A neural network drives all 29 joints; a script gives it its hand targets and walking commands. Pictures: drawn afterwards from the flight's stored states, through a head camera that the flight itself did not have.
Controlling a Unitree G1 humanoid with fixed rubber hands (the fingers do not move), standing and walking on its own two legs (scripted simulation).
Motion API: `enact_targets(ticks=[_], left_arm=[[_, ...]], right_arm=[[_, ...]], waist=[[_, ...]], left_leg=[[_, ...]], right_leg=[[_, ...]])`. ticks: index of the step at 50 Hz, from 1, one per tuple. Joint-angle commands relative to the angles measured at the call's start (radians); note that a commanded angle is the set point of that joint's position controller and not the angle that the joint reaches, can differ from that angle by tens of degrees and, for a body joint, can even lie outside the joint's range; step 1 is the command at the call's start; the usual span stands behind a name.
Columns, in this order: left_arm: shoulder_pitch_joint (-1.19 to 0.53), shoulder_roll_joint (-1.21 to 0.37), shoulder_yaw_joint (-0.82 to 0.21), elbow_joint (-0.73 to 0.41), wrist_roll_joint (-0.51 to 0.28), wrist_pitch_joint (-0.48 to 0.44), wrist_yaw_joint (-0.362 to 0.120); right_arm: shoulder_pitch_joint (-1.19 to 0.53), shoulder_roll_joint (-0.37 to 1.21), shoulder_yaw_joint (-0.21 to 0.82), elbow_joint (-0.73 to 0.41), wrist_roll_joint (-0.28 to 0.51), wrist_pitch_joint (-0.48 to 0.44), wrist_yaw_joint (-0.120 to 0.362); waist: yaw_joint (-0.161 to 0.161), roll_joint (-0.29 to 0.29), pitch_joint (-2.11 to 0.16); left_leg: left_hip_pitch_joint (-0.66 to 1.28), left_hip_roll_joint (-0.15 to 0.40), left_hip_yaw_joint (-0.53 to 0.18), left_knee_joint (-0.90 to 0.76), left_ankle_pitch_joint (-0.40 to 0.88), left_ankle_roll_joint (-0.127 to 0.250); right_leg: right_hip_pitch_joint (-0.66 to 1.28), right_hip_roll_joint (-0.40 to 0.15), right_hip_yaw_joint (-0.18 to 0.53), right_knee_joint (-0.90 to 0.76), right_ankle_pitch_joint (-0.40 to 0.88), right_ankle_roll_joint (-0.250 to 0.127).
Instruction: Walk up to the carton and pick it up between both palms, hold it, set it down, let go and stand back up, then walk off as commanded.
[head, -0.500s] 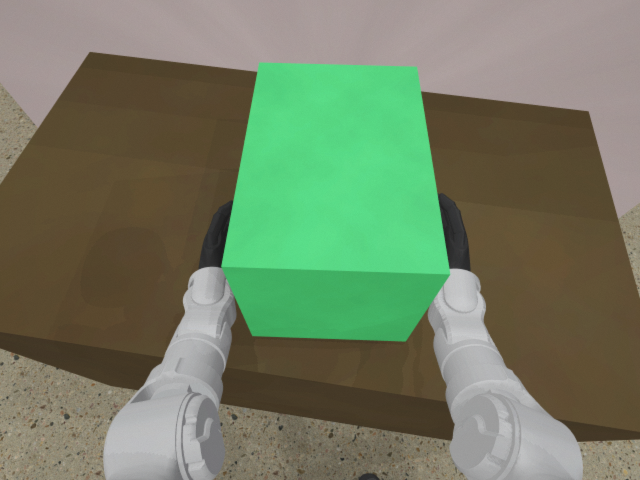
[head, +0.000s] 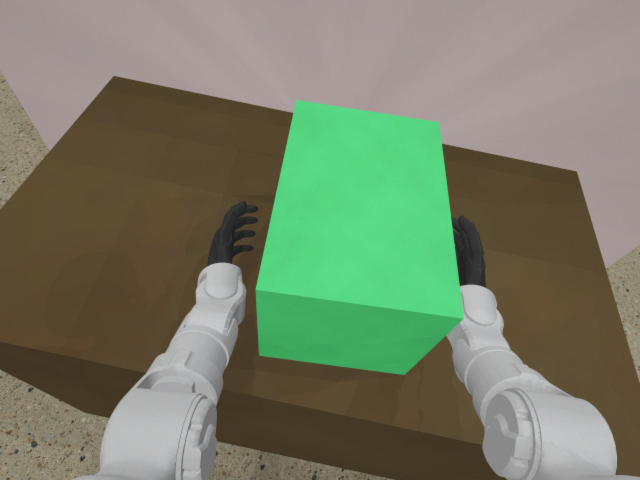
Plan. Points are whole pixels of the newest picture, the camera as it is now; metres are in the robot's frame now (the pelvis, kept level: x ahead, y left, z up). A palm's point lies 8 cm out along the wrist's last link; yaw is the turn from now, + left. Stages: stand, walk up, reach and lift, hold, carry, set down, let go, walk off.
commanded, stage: set down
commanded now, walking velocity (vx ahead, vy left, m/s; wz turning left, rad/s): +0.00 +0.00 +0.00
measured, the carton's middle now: (350, 237) +0.46 -0.05 -0.01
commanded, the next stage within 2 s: none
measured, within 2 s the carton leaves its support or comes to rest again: rests again in 0.78 s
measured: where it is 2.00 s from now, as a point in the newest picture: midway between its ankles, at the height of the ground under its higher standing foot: outside the picture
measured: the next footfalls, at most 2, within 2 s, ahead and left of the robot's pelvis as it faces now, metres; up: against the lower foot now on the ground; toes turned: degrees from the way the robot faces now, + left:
right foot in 1.38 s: -0.11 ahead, -0.18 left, +0.00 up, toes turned +7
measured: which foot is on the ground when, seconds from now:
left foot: down 0.00-1.00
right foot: down 0.00-1.00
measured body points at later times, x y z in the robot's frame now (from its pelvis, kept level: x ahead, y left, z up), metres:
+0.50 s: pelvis -0.03 -0.01 -0.01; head +0.05 +0.03 +0.44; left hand +0.39 +0.14 -0.01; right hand +0.38 -0.20 +0.02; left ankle -0.07 +0.06 -0.74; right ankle -0.03 -0.16 -0.74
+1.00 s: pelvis -0.12 -0.07 -0.01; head -0.10 -0.06 +0.44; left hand +0.28 +0.12 +0.04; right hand +0.26 -0.27 +0.03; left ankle -0.06 +0.05 -0.75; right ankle -0.03 -0.17 -0.75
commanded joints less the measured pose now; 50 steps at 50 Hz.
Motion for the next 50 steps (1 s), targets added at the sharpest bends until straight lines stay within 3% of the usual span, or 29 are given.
enact_targets(ticks=[1,2,3,5,7,9,11,12,14,15,18,19,21,22,23,24,26,29,30,31,32,35,36,39,41,42,46,47,50], left_arm=[[-0.534,-0.105,-0.197,-0.278,-0.11,0.003,-0.026],[-0.531,-0.043,-0.153,-0.23,-0.121,0.011,-0.018],[-0.462,0.055,-0.11,-0.063,-0.106,0.02,-0.017],[-0.457,-0.025,-0.173,-0.181,-0.118,0.018,-0.017],[-0.402,-0.02,-0.236,-0.23,-0.167,0.047,-0.01],[-0.571,0.055,-0.166,-0.163,-0.161,0.031,-0.012],[-0.534,0.012,-0.141,-0.381,-0.142,0.011,-0.002],[-0.48,-0.024,-0.202,-0.467,-0.15,0.01,0.001],[-0.502,-0.026,-0.169,-0.413,-0.118,0.007,-0.016],[-0.526,0.035,-0.129,-0.305,-0.11,0.024,-0.011],[-0.476,0.031,-0.193,-0.281,-0.149,0.047,0.001],[-0.244,-0.014,-0.253,-0.426,-0.162,0.071,0.0],[-0.407,0.056,-0.179,-0.426,-0.171,0.056,-0.019],[-0.465,0.095,-0.175,-0.393,-0.192,0.056,-0.021],[-0.462,0.123,-0.104,-0.367,-0.164,0.046,-0.03],[-0.467,0.125,-0.088,-0.457,-0.176,0.032,-0.03],[-0.538,0.069,-0.093,-0.544,-0.164,-0.007,-0.053],[-0.385,0.038,-0.119,-0.435,-0.184,0.025,-0.067],[-0.249,0.028,-0.11,-0.451,-0.154,0.053,-0.075],[-0.309,0.05,-0.092,-0.407,-0.153,0.059,-0.09],[-0.44,0.113,-0.031,-0.254,-0.135,0.053,-0.097],[-0.156,0.108,-0.055,-0.519,-0.128,0.031,-0.145],[-0.448,0.198,0.004,-0.331,-0.138,0.025,-0.162],[-0.097,0.155,0.001,-0.528,-0.143,-0.009,-0.207],[-0.55,0.262,-0.012,-0.267,-0.237,-0.06,-0.2],[-0.263,0.204,-0.057,-0.349,-0.279,-0.053,-0.21],[-0.463,0.297,-0.111,-0.184,-0.43,-0.077,-0.21],[-0.438,0.328,-0.103,-0.175,-0.42,-0.072,-0.225],[-0.23,0.313,-0.087,-0.127,-0.376,0.004,-0.28]], right_arm=[[-0.56,-0.108,0.168,-0.006,0.063,-0.015,0.028],[-0.54,-0.156,0.193,-0.099,0.125,-0.012,0.049],[-0.478,-0.31,0.183,-0.105,0.137,-0.002,0.053],[-0.526,-0.31,0.205,-0.072,0.143,-0.016,0.057],[-0.472,-0.274,0.231,-0.038,0.138,-0.057,0.021],[-0.568,-0.306,0.174,-0.066,0.096,-0.018,0.014],[-0.53,-0.251,0.164,-0.275,0.097,-0.002,-0.001],[-0.56,-0.252,0.138,-0.359,0.085,-0.008,0.0],[-0.574,-0.284,0.142,-0.233,0.115,-0.009,0.038],[-0.545,-0.292,0.198,-0.194,0.16,0.002,0.044],[-0.535,-0.386,0.132,-0.1,0.136,-0.007,0.06],[-0.325,-0.356,0.15,-0.108,0.126,-0.059,0.056],[-0.364,-0.291,0.191,-0.185,0.116,-0.034,0.023],[-0.419,-0.262,0.167,-0.277,0.057,-0.027,-0.004],[-0.414,-0.257,0.179,-0.363,0.021,0.012,-0.022],[-0.437,-0.282,0.172,-0.515,0.049,0.051,-0.035],[-0.491,-0.236,0.18,-0.56,0.088,0.071,-0.021],[-0.364,-0.348,0.199,-0.408,0.167,0.107,0.028],[-0.212,-0.3,0.254,-0.443,0.205,0.076,0.036],[-0.232,-0.301,0.257,-0.341,0.165,0.1,0.037],[-0.331,-0.351,0.18,-0.232,0.137,0.144,0.038],[-0.027,-0.27,0.278,-0.445,0.198,0.079,-0.012],[-0.263,-0.324,0.21,-0.39,0.168,0.127,-0.024],[0.075,-0.205,0.389,-0.608,0.288,0.108,-0.043],[-0.37,-0.267,0.257,-0.601,0.271,0.224,-0.045],[-0.087,-0.17,0.368,-0.698,0.29,0.211,-0.047],[-0.299,-0.177,0.347,-0.827,0.27,0.308,-0.05],[-0.242,-0.181,0.35,-0.831,0.246,0.319,-0.067],[-0.011,-0.133,0.453,-0.939,0.295,0.328,-0.112]], waist=[[-0.025,0.292,-0.487],[0.078,0.284,-0.657],[0.08,0.239,-0.623],[0.01,0.229,-0.62],[-0.012,0.224,-0.583],[-0.032,0.128,-0.554],[-0.108,0.037,-0.562],[-0.138,0.082,-0.613],[-0.074,0.224,-0.588],[0.015,0.269,-0.664],[0.009,0.329,-0.703],[-0.047,0.338,-0.662],[-0.008,0.25,-0.69],[-0.053,0.115,-0.701],[-0.101,-0.025,-0.635],[-0.109,-0.079,-0.671],[-0.115,-0.015,-0.762],[-0.034,0.193,-0.651],[0.012,0.165,-0.711],[-0.006,0.174,-0.615],[0.018,0.193,-0.546],[0.001,0.216,-0.592],[-0.002,0.199,-0.501],[0.03,0.142,-0.527],[0.014,0.085,-0.407],[0.046,0.007,-0.419],[0.059,-0.083,-0.3],[0.053,-0.198,-0.31],[0.076,-0.277,-0.19]], left_leg=[[0.905,0.281,-0.017,0.108,1.589,-0.176],[0.872,0.234,0.084,0.133,1.506,-0.204],[0.838,0.192,0.117,0.184,1.501,-0.218],[0.835,0.199,0.071,0.211,1.624,-0.206],[0.567,0.216,0.056,0.243,1.669,-0.197],[0.128,0.133,0.089,0.143,1.054,-0.123],[-0.381,0.101,0.041,-0.135,0.497,0.013],[-0.235,0.15,-0.043,-0.201,0.54,0.035],[0.705,0.193,-0.019,0.139,1.287,-0.135],[0.821,0.171,0.06,0.154,1.389,-0.174],[0.795,0.213,0.064,0.23,1.582,-0.236],[0.839,0.241,0.017,0.297,1.803,-0.244],[0.55,0.103,0.114,0.276,1.365,-0.166],[0.015,0.047,0.122,0.203,0.917,-0.076],[-0.546,0.019,0.089,-0.1,0.226,0.063],[-0.581,0.04,0.035,-0.325,-0.021,0.133],[0.024,0.073,0.006,-0.149,0.437,0.044],[0.951,0.149,-0.003,0.137,1.161,-0.109],[0.932,0.135,0.052,0.17,1.285,-0.155],[0.93,0.131,0.031,0.198,1.28,-0.146],[0.848,0.117,0.066,0.161,1.083,-0.166],[0.842,0.052,0.034,0.197,1.035,-0.125],[0.747,0.026,0.061,0.158,0.754,-0.105],[0.697,-0.024,0.06,0.101,0.602,-0.058],[0.363,-0.025,0.071,-0.033,0.043,-0.009],[0.474,0.007,0.046,-0.051,0.107,0.01],[0.345,-0.03,0.07,-0.027,-0.137,0.057],[0.511,-0.058,0.049,0.072,-0.067,0.061],[0.764,-0.106,0.045,0.22,0.075,0.075]], right_leg=[[-0.096,0.009,-0.004,-0.041,-0.044,-0.04],[-0.047,0.03,0.061,-0.143,0.09,-0.225],[0.082,0.055,0.028,-0.039,0.214,-0.192],[0.122,0.058,-0.025,0.019,0.232,-0.098],[0.239,0.008,0.018,0.034,0.331,-0.132],[0.576,-0.069,0.07,0.136,0.522,-0.112],[1.08,-0.17,0.093,0.369,0.84,0.083],[0.946,-0.171,0.067,0.392,0.683,0.15],[0.205,0.024,-0.06,0.205,0.091,0.1],[0.055,0.045,-0.018,0.042,0.136,-0.057],[-0.017,0.075,-0.031,0.041,0.229,-0.137],[0.009,0.08,-0.039,0.073,0.298,-0.115],[0.236,0.011,0.035,0.084,0.557,-0.168],[0.65,-0.087,0.083,0.226,0.873,-0.114],[1.153,-0.216,0.135,0.396,1.037,0.038],[1.249,-0.264,0.131,0.422,1.01,0.138],[0.852,-0.114,0.018,0.407,0.721,0.189],[0.027,0.066,-0.086,0.151,0.124,0.075],[0.162,0.085,-0.056,0.101,0.293,-0.003],[0.087,0.085,-0.081,0.124,0.244,0.011],[0.044,0.071,-0.081,0.104,0.099,-0.012],[0.329,0.057,-0.097,0.215,0.445,0.039],[0.231,0.043,-0.096,0.204,0.212,0.058],[0.55,0.019,-0.044,0.236,0.5,0.073],[0.45,-0.01,-0.032,0.201,-0.025,0.081],[0.512,-0.004,-0.01,0.186,0.004,0.083],[0.372,-0.031,0.035,0.177,-0.368,0.071],[0.221,-0.096,0.073,0.131,-0.497,0.043],[0.031,-0.196,0.143,0.064,-0.567,-0.013]])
